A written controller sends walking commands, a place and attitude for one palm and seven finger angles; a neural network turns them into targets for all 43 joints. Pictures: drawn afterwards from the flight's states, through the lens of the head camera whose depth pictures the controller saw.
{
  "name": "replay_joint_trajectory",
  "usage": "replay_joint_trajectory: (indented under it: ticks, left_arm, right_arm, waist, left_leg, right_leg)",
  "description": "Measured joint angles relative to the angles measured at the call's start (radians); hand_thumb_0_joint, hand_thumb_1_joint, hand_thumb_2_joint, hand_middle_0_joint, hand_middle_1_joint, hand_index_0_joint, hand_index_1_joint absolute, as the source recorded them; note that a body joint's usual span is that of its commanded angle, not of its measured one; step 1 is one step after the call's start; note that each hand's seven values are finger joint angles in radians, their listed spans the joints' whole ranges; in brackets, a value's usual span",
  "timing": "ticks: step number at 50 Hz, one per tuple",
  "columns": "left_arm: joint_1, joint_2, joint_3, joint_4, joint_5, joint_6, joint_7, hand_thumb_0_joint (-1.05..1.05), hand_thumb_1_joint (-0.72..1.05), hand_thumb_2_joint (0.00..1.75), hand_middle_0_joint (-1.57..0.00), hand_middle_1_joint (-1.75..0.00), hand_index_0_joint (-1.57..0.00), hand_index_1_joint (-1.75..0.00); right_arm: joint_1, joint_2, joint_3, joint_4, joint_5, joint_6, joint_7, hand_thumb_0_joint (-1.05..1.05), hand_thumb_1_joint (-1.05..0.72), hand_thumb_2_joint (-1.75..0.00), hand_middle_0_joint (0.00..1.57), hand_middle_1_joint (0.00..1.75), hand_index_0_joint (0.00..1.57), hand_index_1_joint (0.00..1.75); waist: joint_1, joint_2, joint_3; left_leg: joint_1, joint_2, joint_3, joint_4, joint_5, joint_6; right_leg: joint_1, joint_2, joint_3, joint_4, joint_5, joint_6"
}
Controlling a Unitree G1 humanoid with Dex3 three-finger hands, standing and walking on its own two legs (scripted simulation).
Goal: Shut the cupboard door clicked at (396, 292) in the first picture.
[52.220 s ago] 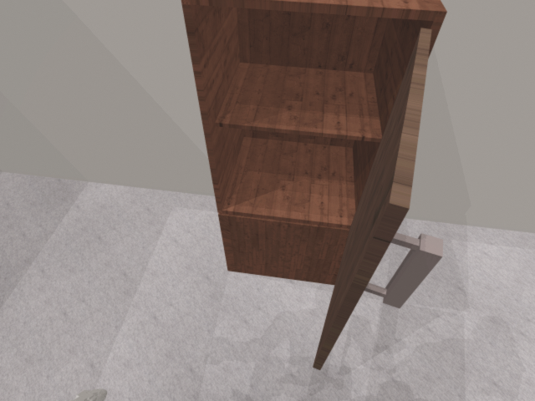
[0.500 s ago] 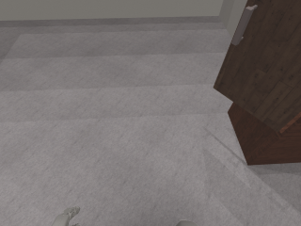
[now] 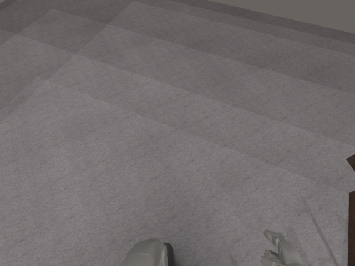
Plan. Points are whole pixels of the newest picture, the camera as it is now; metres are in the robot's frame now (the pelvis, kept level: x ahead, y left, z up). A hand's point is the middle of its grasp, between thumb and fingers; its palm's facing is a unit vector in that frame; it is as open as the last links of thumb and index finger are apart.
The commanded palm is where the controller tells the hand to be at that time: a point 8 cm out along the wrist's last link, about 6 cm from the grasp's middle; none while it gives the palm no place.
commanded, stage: turn to face it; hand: left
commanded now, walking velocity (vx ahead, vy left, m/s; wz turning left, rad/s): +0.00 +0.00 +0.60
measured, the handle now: out of the picture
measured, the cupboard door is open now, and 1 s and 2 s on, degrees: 37 37 37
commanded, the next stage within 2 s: none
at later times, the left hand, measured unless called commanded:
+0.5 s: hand (122, 228) +0.20 +0.17 -0.17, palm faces -0.10 -0.98 -0.18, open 7.4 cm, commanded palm none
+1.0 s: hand (126, 184) +0.32 +0.19 -0.17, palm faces -0.37 -0.90 -0.21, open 7.4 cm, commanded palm none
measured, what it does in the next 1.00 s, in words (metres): walks ahead, turning right: left foot, then right foot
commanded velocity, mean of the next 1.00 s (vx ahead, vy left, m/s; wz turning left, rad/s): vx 0.00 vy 0.00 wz -0.56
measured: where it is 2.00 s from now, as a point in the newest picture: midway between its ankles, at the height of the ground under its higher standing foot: (175, 258)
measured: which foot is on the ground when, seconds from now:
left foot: up 0.00-0.00, down 0.02-0.54, up 0.56-0.88, down 0.90-1.00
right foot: down 0.00-0.02, up 0.04-0.52, down 0.54-0.90, up 0.92-1.00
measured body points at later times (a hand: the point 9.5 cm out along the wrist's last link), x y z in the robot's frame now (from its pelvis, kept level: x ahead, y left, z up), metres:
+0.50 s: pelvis +0.10 +0.00 +0.00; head +0.14 +0.00 +0.45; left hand +0.21 +0.22 -0.15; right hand +0.13 -0.25 -0.14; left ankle +0.07 +0.06 -0.73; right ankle +0.09 -0.12 -0.71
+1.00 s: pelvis +0.15 +0.03 +0.00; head +0.21 +0.03 +0.45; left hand +0.34 +0.24 -0.15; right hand +0.13 -0.22 -0.12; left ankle +0.21 +0.13 -0.73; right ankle +0.07 -0.08 -0.67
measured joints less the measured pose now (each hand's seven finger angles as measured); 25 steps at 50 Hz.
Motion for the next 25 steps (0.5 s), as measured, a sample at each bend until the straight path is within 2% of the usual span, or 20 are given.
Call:
replay_joint_trajectory:
  ticks: [1, 2, 3, 5, 7, 11, 15, 18, 23, 25]
  left_arm:
    - [0.017, 0.003, 0.002, -0.001, -0.003, 0.005, -0.002, 0.00, 0.91, 0.90, -0.20, -0.30, -0.20, -0.30]
    - [0.023, 0.008, 0.003, -0.004, -0.009, 0.014, -0.004, 0.00, 0.91, 0.90, -0.20, -0.30, -0.20, -0.30]
    - [0.006, 0.020, 0.007, -0.009, -0.012, 0.028, -0.003, 0.00, 0.91, 0.90, -0.20, -0.30, -0.20, -0.30]
    - [-0.038, 0.039, 0.017, -0.023, -0.012, 0.047, 0.008, 0.01, 0.91, 0.90, -0.20, -0.30, -0.20, -0.30]
    - [-0.088, 0.051, 0.026, -0.035, -0.008, 0.056, 0.011, 0.01, 0.91, 0.90, -0.20, -0.30, -0.20, -0.30]
    - [-0.173, 0.058, 0.027, -0.049, -0.004, 0.058, 0.008, 0.00, 0.91, 0.90, -0.20, -0.30, -0.19, -0.30]
    - [-0.220, 0.049, 0.022, -0.044, -0.003, 0.065, 0.001, 0.00, 0.91, 0.90, -0.20, -0.30, -0.19, -0.30]
    - [-0.234, 0.036, 0.025, -0.041, -0.002, 0.078, -0.008, 0.00, 0.91, 0.90, -0.19, -0.30, -0.19, -0.30]
    - [-0.259, 0.022, 0.032, -0.052, 0.001, 0.092, -0.024, 0.00, 0.91, 0.90, -0.20, -0.30, -0.19, -0.30]
    - [-0.267, 0.021, 0.033, -0.064, 0.002, 0.089, -0.028, 0.00, 0.91, 0.90, -0.20, -0.30, -0.19, -0.30]
  right_arm:
    - [-0.002, -0.004, 0.006, -0.016, -0.003, -0.010, 0.001, 0.01, -0.91, -0.90, 0.20, 0.30, 0.19, 0.30]
    - [-0.002, -0.008, 0.007, -0.031, -0.004, -0.023, -0.002, 0.01, -0.91, -0.90, 0.20, 0.30, 0.20, 0.30]
    - [-0.005, -0.006, 0.007, -0.038, 0.000, -0.032, -0.006, 0.01, -0.91, -0.90, 0.20, 0.30, 0.20, 0.30]
    - [0.002, -0.002, 0.017, -0.043, 0.008, -0.039, -0.020, 0.01, -0.91, -0.90, 0.20, 0.30, 0.20, 0.30]
    - [0.016, 0.008, 0.026, -0.033, 0.008, -0.039, -0.039, 0.00, -0.91, -0.90, 0.20, 0.30, 0.20, 0.30]
    - [0.045, 0.044, 0.042, 0.012, 0.011, -0.045, -0.061, 0.01, -0.91, -0.90, 0.20, 0.30, 0.20, 0.30]
    - [0.090, 0.087, 0.051, 0.059, 0.011, -0.042, -0.066, 0.01, -0.91, -0.90, 0.20, 0.30, 0.20, 0.30]
    - [0.115, 0.094, 0.029, 0.067, 0.012, -0.039, -0.075, -0.01, -0.93, -0.90, 0.21, 0.30, 0.20, 0.30]
    - [0.157, 0.069, 0.012, 0.084, -0.001, -0.027, -0.076, -0.01, -0.93, -0.90, 0.21, 0.30, 0.20, 0.30]
    - [0.178, 0.054, 0.004, 0.093, -0.001, -0.024, -0.077, -0.01, -0.92, -0.90, 0.21, 0.30, 0.20, 0.30]
  waist:
    - [0.002, 0.010, -0.007]
    - [-0.001, 0.023, -0.017]
    - [0.002, 0.016, -0.007]
    - [0.019, 0.002, -0.001]
    - [0.024, -0.006, -0.008]
    - [0.021, -0.016, -0.035]
    - [0.007, -0.013, -0.069]
    - [-0.009, -0.006, -0.085]
    - [-0.035, 0.013, -0.081]
    - [-0.042, 0.022, -0.075]
  left_leg:
    - [0.049, 0.002, 0.005, -0.063, 0.092, 0.024]
    - [0.057, 0.005, -0.008, -0.066, 0.073, 0.069]
    - [0.049, -0.003, -0.015, -0.027, 0.028, 0.094]
    - [0.061, -0.011, -0.023, 0.001, -0.029, 0.103]
    - [0.097, -0.016, -0.030, -0.034, -0.029, 0.083]
    - [0.184, -0.018, -0.034, -0.137, -0.003, 0.085]
    - [0.255, 0.001, -0.021, -0.202, -0.002, 0.077]
    - [0.284, 0.023, 0.011, -0.205, -0.026, 0.070]
    - [0.297, 0.063, 0.072, -0.158, -0.086, 0.051]
    - [0.294, 0.081, 0.096, -0.123, -0.118, 0.038]
  right_leg:
    - [-0.037, -0.006, -0.003, 0.108, -0.015, 0.006]
    - [-0.107, -0.006, 0.020, 0.275, -0.049, 0.015]
    - [-0.176, -0.006, 0.077, 0.437, -0.077, 0.019]
    - [-0.298, 0.010, 0.185, 0.649, -0.081, 0.026]
    - [-0.383, 0.011, 0.250, 0.706, -0.032, 0.033]
    - [-0.463, 0.012, 0.328, 0.595, 0.073, 0.036]
    - [-0.456, 0.035, 0.351, 0.437, 0.129, 0.031]
    - [-0.435, 0.058, 0.330, 0.368, 0.128, 0.026]
    - [-0.365, 0.091, 0.260, 0.269, 0.097, 0.006]
    - [-0.320, 0.104, 0.237, 0.197, 0.122, -0.008]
